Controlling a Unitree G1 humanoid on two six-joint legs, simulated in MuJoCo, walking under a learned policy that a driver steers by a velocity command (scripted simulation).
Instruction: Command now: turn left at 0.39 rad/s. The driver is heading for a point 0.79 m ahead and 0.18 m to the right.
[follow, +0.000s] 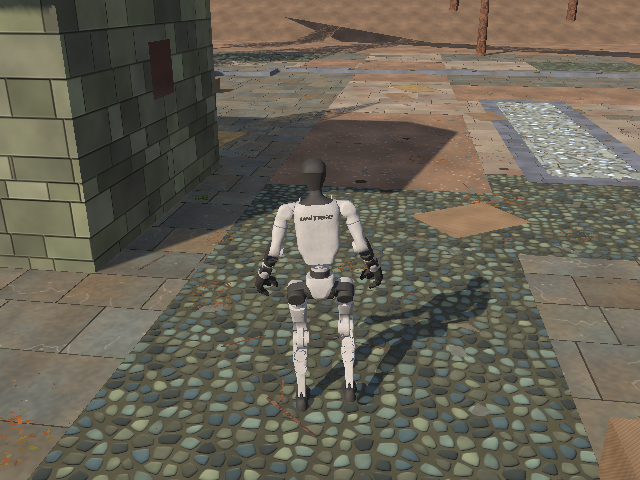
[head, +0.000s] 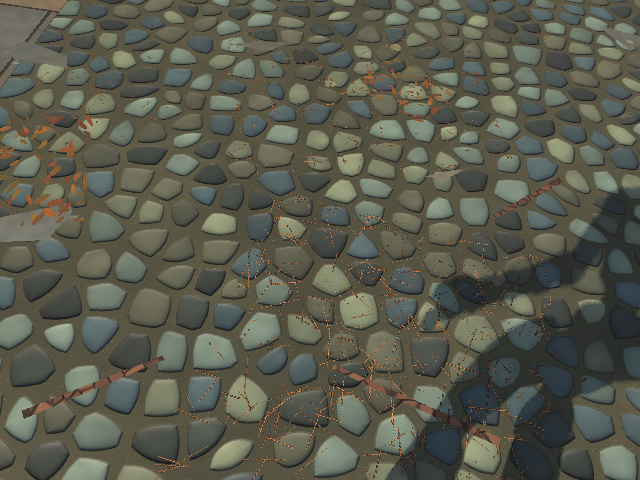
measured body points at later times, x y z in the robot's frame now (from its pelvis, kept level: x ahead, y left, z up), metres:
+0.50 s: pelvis +0.07 -0.04 +0.00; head +0.08 -0.06 +0.45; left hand +0.16 +0.24 -0.10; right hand +0.18 -0.32 -0.11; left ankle +0.03 +0.09 -0.68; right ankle +0.02 -0.13 -0.74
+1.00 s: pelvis +0.31 -0.04 +0.00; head +0.34 -0.04 +0.45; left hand +0.52 +0.19 -0.10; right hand +0.33 -0.34 -0.10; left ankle +0.37 +0.06 -0.74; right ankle +0.24 -0.15 -0.65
